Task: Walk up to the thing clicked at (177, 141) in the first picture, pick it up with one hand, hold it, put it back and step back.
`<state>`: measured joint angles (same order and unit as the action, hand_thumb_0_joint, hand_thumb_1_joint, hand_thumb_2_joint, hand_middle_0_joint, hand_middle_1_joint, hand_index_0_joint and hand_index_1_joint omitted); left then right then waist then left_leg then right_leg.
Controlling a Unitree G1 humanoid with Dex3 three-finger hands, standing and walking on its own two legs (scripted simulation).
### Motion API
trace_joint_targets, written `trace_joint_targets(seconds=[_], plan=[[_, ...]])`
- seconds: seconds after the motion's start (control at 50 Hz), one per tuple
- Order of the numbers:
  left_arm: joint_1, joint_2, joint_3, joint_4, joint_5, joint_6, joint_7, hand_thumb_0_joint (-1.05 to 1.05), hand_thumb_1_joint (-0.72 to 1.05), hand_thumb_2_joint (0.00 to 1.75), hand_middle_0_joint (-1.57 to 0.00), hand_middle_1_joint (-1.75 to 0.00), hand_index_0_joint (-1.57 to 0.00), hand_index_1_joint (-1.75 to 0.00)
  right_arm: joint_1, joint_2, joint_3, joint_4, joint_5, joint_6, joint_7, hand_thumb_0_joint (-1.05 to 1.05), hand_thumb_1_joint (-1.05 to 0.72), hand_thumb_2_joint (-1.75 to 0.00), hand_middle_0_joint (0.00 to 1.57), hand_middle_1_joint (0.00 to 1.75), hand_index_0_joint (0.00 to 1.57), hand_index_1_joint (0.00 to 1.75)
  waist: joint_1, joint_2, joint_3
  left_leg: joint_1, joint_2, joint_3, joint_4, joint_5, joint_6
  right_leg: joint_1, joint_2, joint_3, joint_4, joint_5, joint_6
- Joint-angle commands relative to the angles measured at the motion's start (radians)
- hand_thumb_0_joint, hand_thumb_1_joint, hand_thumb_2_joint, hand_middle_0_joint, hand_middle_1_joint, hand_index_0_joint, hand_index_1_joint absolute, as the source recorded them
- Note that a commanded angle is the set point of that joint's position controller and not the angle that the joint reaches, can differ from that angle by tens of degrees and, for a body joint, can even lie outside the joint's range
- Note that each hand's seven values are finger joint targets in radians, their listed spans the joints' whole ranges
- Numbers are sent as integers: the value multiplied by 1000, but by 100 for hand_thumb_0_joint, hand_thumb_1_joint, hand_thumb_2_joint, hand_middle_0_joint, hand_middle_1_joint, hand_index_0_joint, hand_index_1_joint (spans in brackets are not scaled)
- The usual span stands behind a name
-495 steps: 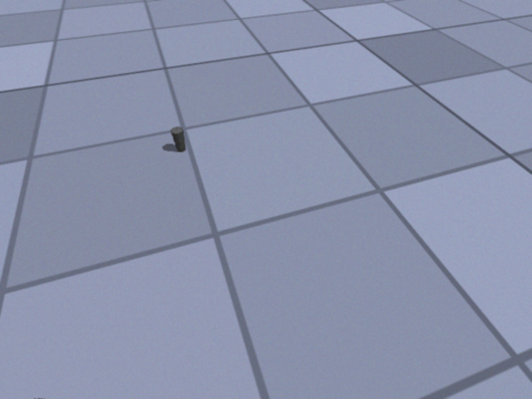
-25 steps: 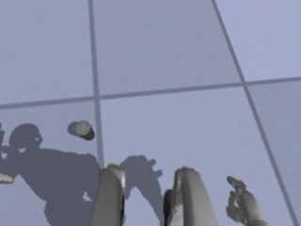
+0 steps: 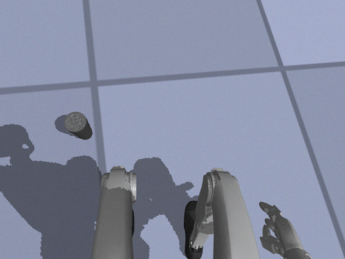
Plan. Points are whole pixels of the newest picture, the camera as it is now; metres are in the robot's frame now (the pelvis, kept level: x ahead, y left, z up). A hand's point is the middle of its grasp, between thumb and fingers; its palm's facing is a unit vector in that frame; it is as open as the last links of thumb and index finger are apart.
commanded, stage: go down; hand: left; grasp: from the side
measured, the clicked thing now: (80, 128) +0.47 +0.32 -0.37
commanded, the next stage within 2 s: approach in 0.94 s
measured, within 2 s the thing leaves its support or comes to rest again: neither
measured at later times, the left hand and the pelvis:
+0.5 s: hand out of the picture +0.34 +0.47 -0.03, palm faces +0.38 -0.92 -0.08, open 17.5 cm; pelvis -0.01 +0.00 -0.05, yaw -1 degrees
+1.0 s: hand out of the picture +0.35 +0.49 -0.05, palm faces +0.39 -0.92 -0.05, open 17.7 cm; pelvis -0.01 +0.01 -0.07, yaw -2 degrees
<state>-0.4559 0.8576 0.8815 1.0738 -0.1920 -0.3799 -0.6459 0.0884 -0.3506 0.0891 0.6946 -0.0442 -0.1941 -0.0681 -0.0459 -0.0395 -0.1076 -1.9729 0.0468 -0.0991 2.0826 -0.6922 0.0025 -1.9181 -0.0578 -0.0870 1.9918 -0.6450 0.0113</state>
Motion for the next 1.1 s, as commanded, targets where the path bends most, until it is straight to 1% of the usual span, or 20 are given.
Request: trace_joint_targets(seconds=[0.0, 0.02, 0.04, 0.12, 0.22, 0.24, 0.42, 0.46, 0.52, 0.58, 0.64, 0.7, 0.76, 0.82, 0.92, 1.0, 1.02, 1.04, 1.06, 1.08], plan=[[-142, 444, 78, -162, -40, -60, -8, 0, -50, 2, -5, -3, -5, -3, 114, -231, -77, -50, -2, -30, -25, 0, -92, -91, 20, 30, 20, 30, 50, 266, -585, 434, -9, 9, -285, 171, 10, 239, 49, 4, -146, 117, -49], [-139, 461, 88, -157, -41, -58, -8, 0, -51, 3, -5, -2, -4, -3, 119, -232, -74, -50, -5, -31, -24, 0, -92, -91, 20, 30, 20, 30, 56, 248, -600, 425, -11, 17, -271, 177, 12, 261, 51, 5, -147, 120, -47], [-166, 469, 78, -160, -37, -58, -11, 0, -51, 2, -5, -3, -5, -3, 114, -232, -75, -49, -3, -31, -25, 0, -92, -91, 20, 30, 20, 30, 46, 239, -577, 394, -9, 15, -273, 126, 16, 241, 52, 1, -147, 86, -45], [-211, 516, 97, -160, -33, -59, -13, 0, -50, 4, -5, -3, -4, -3, 116, -246, -71, -52, -4, -32, -22, 0, -91, -91, 20, 30, 20, 30, 51, 267, -579, 393, -5, -3, -274, 82, 13, 199, 52, -10, -108, 62, -44], [-222, 520, 101, -132, -33, -56, -27, 0, -50, 5, -4, -3, -4, -4, 116, -256, -62, -47, -8, -31, -21, 0, -92, -91, 20, 30, 20, 30, 45, 294, -572, 405, -4, -13, -248, 115, 7, 146, 50, -19, -65, 88, -46], [-249, 551, 110, -148, -31, -57, -28, 0, -52, 5, -4, -3, -4, -4, 122, -254, -57, -48, -10, -30, -21, 0, -92, -91, 20, 30, 20, 30, 44, 297, -590, 399, -5, -7, -232, 131, 7, 160, 49, -16, -61, 97, -47], [-263, 605, 137, -109, -29, -57, -39, 0, -55, 6, -5, -4, -4, -5, 121, -265, -45, -51, -15, -26, -12, 0, -92, -91, 20, 30, 20, 30, 42, 286, -579, 338, -10, 3, -182, 129, 12, 145, 51, -22, -27, 87, -46], [-255, 605, 137, -91, -32, -55, -41, 0, -56, 6, -5, -5, -4, -6, 118, -265, -43, -53, -14, -23, -11, 0, -93, -91, 20, 30, 20, 30, 43, 264, -577, 321, -12, 12, -165, 127, 16, 147, 53, -20, -32, 82, -44], [-266, 618, 143, -103, -29, -58, -46, 0, -56, 6, -5, -5, -4, -7, 118, -273, -39, -51, -17, -23, -8, 0, -93, -91, 20, 30, 20, 30, 43, 312, -575, 346, -10, -1, -167, 133, 9, 121, 51, -29, -6, 89, -47], [-295, 619, 138, -104, -36, -61, -48, 0, -56, 7, -5, -5, -4, -7, 118, -279, -35, -56, -16, -18, -4, 0, -92, -91, 20, 30, 20, 30, 24, 290, -544, 311, -9, -7, -157, 96, 14, 106, 53, -37, -2, 66, -43], [-287, 648, 153, -99, -37, -60, -51, 0, -60, 5, -5, -5, -4, -6, 115, -280, -30, -58, -19, -20, 0, 0, -93, -91, 20, 30, 20, 30, 37, 290, -574, 306, -13, 11, -131, 121, 15, 125, 54, -29, -1, 79, -43], [-289, 627, 137, -97, -36, -57, -57, 0, -58, 6, -5, -5, -4, -7, 114, -285, -30, -60, -21, -16, -2, 0, -93, -91, 20, 30, 20, 30, 23, 298, -549, 302, -12, 9, -128, 123, 15, 110, 55, -34, -1, 81, -43], [-291, 664, 157, -111, -39, -58, -53, 0, -61, 6, -6, -5, -4, -7, 114, -290, -27, -61, -18, -15, 3, 0, -93, -91, 20, 30, 20, 30, 33, 301, -556, 295, -12, 6, -124, 112, 16, 111, 55, -37, 7, 72, -43], [-280, 648, 152, -117, -40, -55, -55, 0, -61, 6, -6, -5, -5, -7, 113, -297, -27, -65, -15, -9, 4, 0, -93, -91, 20, 30, 20, 30, 36, 353, -562, 358, -5, -27, -149, 129, 2, 58, 53, -50, 44, 92, -48], [-280, 631, 154, -105, -48, -56, -57, 0, -61, 6, -6, -5, -5, -7, 113, -300, -23, -67, -16, -6, 5, 0, -94, -91, 20, 30, 20, 30, 20, 339, -553, 363, -8, -31, -126, 171, 2, 42, 51, -52, 49, 120, -47], [-302, 649, 154, -102, -47, -62, -53, 0, -61, 6, -6, -5, -5, -7, 100, -302, -23, -74, -17, -4, 7, 0, -94, -91, 20, 30, 20, 30, 17, 315, -509, 302, -8, -23, -124, 71, 12, 39, 54, -48, 34, 53, -43], [-300, 656, 162, -98, -49, -67, -54, 0, -61, 11, -8, -7, -4, -12, 102, -304, -18, -72, -18, -4, 9, 0, -94, -91, 20, 30, 20, 30, 13, 323, -508, 303, -9, -24, -118, 87, 11, 44, 55, -52, 40, 65, -43], [-311, 682, 173, -106, -51, -71, -54, 0, -61, 3, -9, -5, -6, -8, 98, -299, -13, -76, -21, -3, 10, 0, -92, -91, 20, 30, 20, 30, 13, 307, -519, 278, -11, -14, -107, 81, 15, 72, 56, -49, 33, 56, -41], [-281, 678, 180, -67, -56, -73, -55, 0, -61, 0, -10, -5, -7, -8, 89, -294, -6, -79, -21, -3, 11, 0, -92, -91, 20, 30, 20, 30, 25, 284, -503, 255, -13, -4, -98, 82, 18, 79, 58, -45, 28, 51, -40], [-286, 657, 168, -50, -61, -79, -57, 0, -61, 0, -10, -5, -8, -7, 84, -295, -5, -80, -22, -3, 11, 0, -92, -91, 20, 30, 20, 30, 11, 272, -482, 241, -12, -4, -88, 75, 19, 65, 61, -47, 29, 45, -39]])
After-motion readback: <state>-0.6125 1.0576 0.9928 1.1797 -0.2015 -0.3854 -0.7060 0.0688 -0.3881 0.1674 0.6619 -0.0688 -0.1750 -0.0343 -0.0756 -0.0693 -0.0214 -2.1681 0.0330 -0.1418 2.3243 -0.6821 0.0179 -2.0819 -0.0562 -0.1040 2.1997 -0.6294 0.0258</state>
